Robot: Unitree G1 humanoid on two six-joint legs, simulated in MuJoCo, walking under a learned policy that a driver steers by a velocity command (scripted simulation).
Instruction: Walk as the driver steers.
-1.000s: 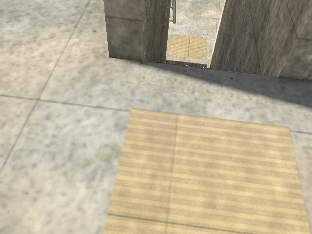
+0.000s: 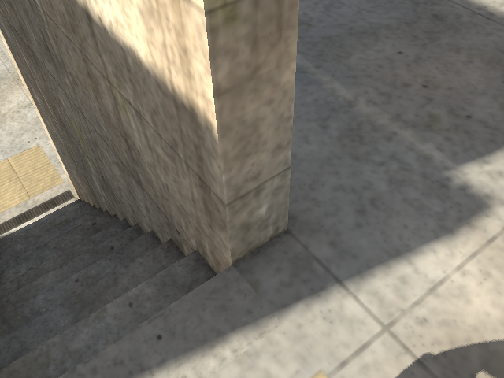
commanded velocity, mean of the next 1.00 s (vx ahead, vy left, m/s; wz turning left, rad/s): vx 0.13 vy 0.00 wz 0.83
